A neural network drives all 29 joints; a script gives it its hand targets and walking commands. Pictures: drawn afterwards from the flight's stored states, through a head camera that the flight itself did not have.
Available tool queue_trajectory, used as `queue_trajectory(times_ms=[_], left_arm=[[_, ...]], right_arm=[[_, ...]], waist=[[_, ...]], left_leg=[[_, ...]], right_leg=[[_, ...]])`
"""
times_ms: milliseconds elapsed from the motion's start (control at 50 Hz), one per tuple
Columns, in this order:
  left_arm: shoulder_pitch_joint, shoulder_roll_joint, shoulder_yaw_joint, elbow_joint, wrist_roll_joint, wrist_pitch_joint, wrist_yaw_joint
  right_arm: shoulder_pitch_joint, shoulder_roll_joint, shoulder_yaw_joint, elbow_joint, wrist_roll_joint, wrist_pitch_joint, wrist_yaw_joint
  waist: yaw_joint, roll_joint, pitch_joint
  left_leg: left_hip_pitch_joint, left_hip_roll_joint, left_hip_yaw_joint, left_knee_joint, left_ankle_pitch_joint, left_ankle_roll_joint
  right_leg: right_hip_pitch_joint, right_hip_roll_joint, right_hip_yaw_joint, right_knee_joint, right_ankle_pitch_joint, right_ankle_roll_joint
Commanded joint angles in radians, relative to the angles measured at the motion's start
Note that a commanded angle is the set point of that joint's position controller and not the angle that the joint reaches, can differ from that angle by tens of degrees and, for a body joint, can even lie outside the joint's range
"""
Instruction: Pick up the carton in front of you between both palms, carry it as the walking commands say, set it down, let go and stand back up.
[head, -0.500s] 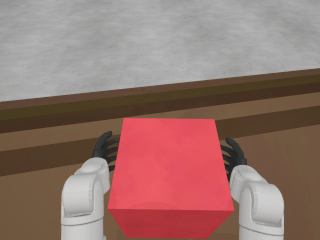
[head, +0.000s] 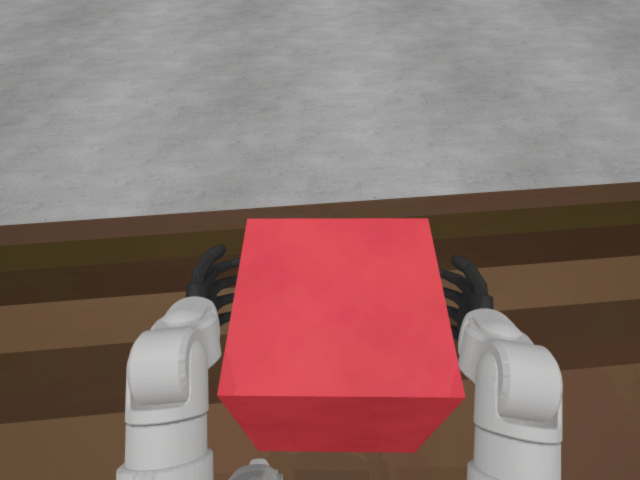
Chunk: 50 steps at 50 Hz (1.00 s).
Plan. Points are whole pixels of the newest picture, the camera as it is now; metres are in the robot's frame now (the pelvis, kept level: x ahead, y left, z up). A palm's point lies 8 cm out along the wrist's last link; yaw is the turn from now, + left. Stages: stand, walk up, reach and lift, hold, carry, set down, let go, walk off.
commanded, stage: carry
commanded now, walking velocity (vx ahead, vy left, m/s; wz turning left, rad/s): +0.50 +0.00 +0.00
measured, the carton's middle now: (336, 344) +0.30 +0.01 +0.02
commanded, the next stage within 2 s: none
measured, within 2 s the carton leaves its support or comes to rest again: neither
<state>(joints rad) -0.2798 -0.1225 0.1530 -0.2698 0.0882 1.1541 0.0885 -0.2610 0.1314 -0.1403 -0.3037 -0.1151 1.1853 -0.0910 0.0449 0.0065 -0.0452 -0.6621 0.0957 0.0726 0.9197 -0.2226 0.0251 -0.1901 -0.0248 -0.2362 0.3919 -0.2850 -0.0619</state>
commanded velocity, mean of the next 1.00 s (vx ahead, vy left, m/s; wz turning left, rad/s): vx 0.50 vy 0.00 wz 0.00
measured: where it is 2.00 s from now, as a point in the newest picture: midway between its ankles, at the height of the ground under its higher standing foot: (339, 241)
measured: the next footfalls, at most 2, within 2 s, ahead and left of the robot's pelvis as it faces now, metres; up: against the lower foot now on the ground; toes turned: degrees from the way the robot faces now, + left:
left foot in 0.18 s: +0.32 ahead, +0.11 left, +0.00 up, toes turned +6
right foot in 0.64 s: +0.53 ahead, -0.04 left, +0.00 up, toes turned -2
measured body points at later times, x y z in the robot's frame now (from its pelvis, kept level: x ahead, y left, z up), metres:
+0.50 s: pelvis +0.32 +0.05 -0.01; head +0.40 +0.07 +0.43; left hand +0.73 +0.19 +0.08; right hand +0.70 -0.11 +0.08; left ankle +0.28 +0.10 -0.74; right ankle +0.40 -0.09 -0.69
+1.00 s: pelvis +0.69 +0.04 -0.13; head +0.70 +0.05 +0.32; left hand +1.09 +0.19 +0.04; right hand +1.07 -0.11 +0.04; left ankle +0.74 +0.07 -0.86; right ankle +0.56 -0.06 -0.71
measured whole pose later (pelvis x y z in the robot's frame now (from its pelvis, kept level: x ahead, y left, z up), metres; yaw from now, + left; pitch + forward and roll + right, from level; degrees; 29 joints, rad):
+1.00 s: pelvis +0.69 +0.04 -0.13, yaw +1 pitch +1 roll -2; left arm -0.81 0.06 0.23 0.18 0.00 1.16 0.12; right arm -0.76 0.03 -0.24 0.07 -0.12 1.22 -0.12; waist -0.02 0.00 -0.02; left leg -0.37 -0.05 0.13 0.58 0.05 0.13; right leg -0.41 0.08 -0.04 1.41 -0.48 -0.08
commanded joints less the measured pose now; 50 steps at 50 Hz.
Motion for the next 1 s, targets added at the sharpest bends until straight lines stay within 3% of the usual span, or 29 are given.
queue_trajectory(times_ms=[0,100,140,160,180,200,220,260,300,380,460,520,560,580,600,620,640,660,680,720,740,760,820,880,900,920,940,960,980], left_arm=[[-0.658,-0.766,-0.768,0.006,-0.444,0.011,-0.24],[-0.825,-0.73,-0.675,0.171,-0.438,0.035,-0.201],[-0.905,-0.75,-0.641,0.238,-0.441,0.042,-0.19],[-0.94,-0.762,-0.626,0.269,-0.441,0.044,-0.185],[-0.979,-0.794,-0.607,0.305,-0.443,0.05,-0.182],[-1.017,-0.808,-0.592,0.322,-0.449,0.051,-0.18],[-1.073,-0.849,-0.587,0.333,-0.452,0.046,-0.176],[-1.149,-0.926,-0.571,0.328,-0.466,0.036,-0.172],[-1.18,-0.975,-0.549,0.325,-0.458,0.029,-0.161],[-1.146,-1.011,-0.537,0.331,-0.43,0.024,-0.144],[-1.114,-1.008,-0.558,0.294,-0.405,0.021,-0.139],[-1.095,-0.972,-0.58,0.25,-0.395,0.031,-0.141],[-1.062,-0.951,-0.586,0.248,-0.393,0.04,-0.153],[-1.044,-0.941,-0.586,0.256,-0.392,0.046,-0.162],[-1.016,-0.939,-0.583,0.264,-0.392,0.05,-0.175],[-1.007,-0.941,-0.584,0.274,-0.409,0.053,-0.19],[-1.021,-0.914,-0.589,0.295,-0.414,0.049,-0.203],[-1.004,-0.919,-0.593,0.337,-0.415,0.039,-0.213],[-1.032,-0.958,-0.609,0.319,-0.452,0.039,-0.224],[-1.135,-1.023,-0.668,0.239,-0.535,0.026,-0.238],[-1.198,-1.036,-0.684,0.2,-0.566,0.02,-0.242],[-1.248,-1.042,-0.697,0.18,-0.591,0.011,-0.244],[-1.249,-1.04,-0.697,0.164,-0.623,-0.004,-0.24],[-1.155,-1.019,-0.666,0.257,-0.586,-0.002,-0.234],[-1.132,-0.996,-0.648,0.294,-0.56,0.005,-0.233],[-1.125,-0.969,-0.627,0.338,-0.528,0.018,-0.233],[-1.112,-0.943,-0.595,0.396,-0.495,0.036,-0.229],[-1.089,-0.889,-0.535,0.442,-0.449,0.059,-0.215],[-1.08,-0.867,-0.487,0.459,-0.419,0.08,-0.197]], right_arm=[[-0.683,0.765,0.736,0.01,0.396,-0.018,0.19],[-0.866,0.71,0.642,0.149,0.423,0.009,0.171],[-0.925,0.717,0.594,0.226,0.43,0.012,0.171],[-0.944,0.716,0.565,0.264,0.428,0.012,0.173],[-0.984,0.696,0.532,0.297,0.427,0.011,0.175],[-1.008,0.727,0.522,0.338,0.445,0.007,0.177],[-1.06,0.765,0.519,0.333,0.461,0.003,0.183],[-1.203,0.876,0.537,0.292,0.517,-0.01,0.197],[-1.302,0.955,0.549,0.251,0.557,-0.017,0.202],[-1.3,0.998,0.538,0.24,0.551,-0.015,0.2],[-1.247,0.99,0.555,0.218,0.522,-0.008,0.201],[-1.181,0.956,0.578,0.2,0.503,0.002,0.202],[-1.156,0.94,0.59,0.203,0.488,0.01,0.201],[-1.157,0.933,0.6,0.212,0.48,0.013,0.199],[-1.149,0.93,0.611,0.224,0.474,0.015,0.198],[-1.133,0.923,0.621,0.244,0.463,0.014,0.195],[-1.154,0.925,0.613,0.244,0.454,0.017,0.191],[-1.152,0.914,0.592,0.229,0.444,0.026,0.189],[-1.18,0.891,0.584,0.229,0.427,0.021,0.18],[-1.163,0.879,0.549,0.248,0.4,0.01,0.166],[-1.148,0.867,0.525,0.258,0.381,0.003,0.158],[-1.117,0.862,0.503,0.269,0.356,-0.005,0.15],[-1.05,0.822,0.463,0.272,0.308,-0.012,0.13],[-1.016,0.755,0.45,0.306,0.273,0.0,0.136],[-0.991,0.753,0.463,0.331,0.282,0.005,0.147],[-0.996,0.749,0.468,0.36,0.293,0.011,0.16],[-1.008,0.732,0.456,0.395,0.318,0.024,0.174],[-1.031,0.726,0.443,0.429,0.348,0.043,0.183],[-1.137,0.725,0.447,0.437,0.38,0.055,0.192]], waist=[[0.007,-0.132,-0.228],[0.003,-0.158,-0.2],[-0.057,-0.109,-0.275],[-0.091,-0.027,-0.362],[-0.095,0.204,-0.483],[-0.133,0.377,-0.506],[-0.115,0.311,-0.49],[-0.103,0.093,-0.455],[-0.09,0.077,-0.481],[-0.093,0.082,-0.486],[-0.116,0.128,-0.461],[-0.109,0.174,-0.478],[-0.076,0.138,-0.471],[-0.02,0.114,-0.47],[0.042,0.103,-0.477],[0.091,0.016,-0.44],[0.107,-0.263,-0.431],[0.1,-0.485,-0.427],[0.114,-0.289,-0.369],[0.113,0.002,-0.315],[0.111,0.042,-0.332],[0.08,-0.028,-0.37],[0.058,-0.026,-0.362],[-0.088,-0.069,-0.377],[-0.178,-0.028,-0.414],[-0.265,0.117,-0.345],[-0.237,0.154,-0.27],[-0.143,0.213,-0.266],[-0.067,0.252,-0.358]], left_leg=[[-0.031,-0.025,0.051,-0.147,0.095,0.011],[0.105,-0.07,0.094,-0.286,0.132,0.07],[0.34,-0.14,0.153,-0.389,0.118,0.08],[0.554,-0.095,0.082,-0.388,0.075,0.073],[0.791,0.181,-0.371,-0.442,-0.002,0.166],[0.924,0.262,-0.663,-0.578,0.063,0.244],[0.935,0.251,-0.585,-0.535,0.165,0.248],[0.852,0.204,-0.408,-0.46,0.394,0.198],[0.808,0.178,-0.298,-0.461,0.438,0.172],[0.836,0.164,-0.213,-0.448,0.583,0.188],[0.852,0.079,-0.102,-0.419,0.721,0.171],[0.888,0.1,-0.06,-0.322,0.863,0.163],[0.88,0.096,-0.05,-0.217,0.947,0.146],[0.769,0.084,-0.009,-0.119,1.027,0.121],[0.687,0.062,-0.004,0.022,0.887,0.072],[0.564,0.022,0.039,0.186,0.654,0.042],[0.232,-0.101,0.023,0.416,0.173,0.009],[-0.172,-0.208,-0.056,0.489,-0.351,-0.017],[-0.314,-0.136,-0.146,0.49,-0.4,-0.002],[-0.312,-0.104,-0.103,0.206,-0.323,-0.021],[-0.22,-0.123,-0.056,0.033,-0.204,-0.036],[-0.091,-0.131,-0.03,0.047,-0.035,-0.036],[0.325,-0.151,0.023,-0.39,0.564,-0.015],[0.733,-0.148,0.055,-0.429,0.824,0.011],[0.875,-0.08,-0.025,-0.407,0.811,0.057],[0.894,-0.038,-0.067,-0.529,0.688,0.097],[0.897,0.0,-0.089,-0.471,0.68,0.066],[0.927,0.061,-0.199,-0.288,1.01,0.033],[1.049,0.205,-0.364,-0.257,0.805,0.147]], right_leg=[[0.207,-0.22,0.167,-0.106,0.312,-0.118],[0.218,-0.212,0.119,0.008,0.494,-0.07],[0.211,-0.16,0.046,0.226,0.651,-0.013],[0.102,-0.112,0.035,0.46,0.504,0.009],[-0.157,-0.009,0.067,0.764,0.213,0.047],[-0.411,0.125,0.163,0.951,-0.226,0.056],[-0.496,0.065,0.266,1.068,-0.223,0.019],[-0.541,0.002,0.279,1.014,-0.138,-0.003],[-0.497,-0.02,0.272,0.899,-0.089,0.005],[-0.524,-0.019,0.232,0.691,-0.063,0.023],[-0.478,0.039,0.151,0.394,0.099,0.019],[-0.432,0.047,0.121,0.469,0.238,-0.008],[-0.407,0.057,0.128,0.432,0.162,-0.038],[-0.253,0.085,0.1,0.374,0.128,-0.053],[-0.114,0.034,0.206,0.252,0.289,-0.066],[0.018,0.019,0.206,0.091,0.48,-0.056],[0.28,-0.063,0.364,0.036,0.562,-0.091],[0.527,-0.191,0.773,0.032,0.502,-0.219],[0.588,-0.204,0.734,0.092,0.433,-0.215],[0.484,-0.15,0.614,0.125,0.36,-0.151],[0.432,-0.093,0.551,0.122,0.29,-0.128],[0.345,-0.097,0.513,0.139,0.28,-0.125],[0.026,0.032,0.344,0.223,-0.003,-0.072],[-0.195,0.036,0.219,0.502,0.111,-0.067],[-0.279,0.013,0.174,0.75,0.241,-0.042],[-0.391,0.102,0.122,1.043,-0.024,-0.005],[-0.522,0.172,0.135,1.22,-0.315,-0.006],[-0.648,0.155,0.227,1.205,-0.323,-0.01],[-0.825,0.086,0.345,1.13,-0.19,-0.011]])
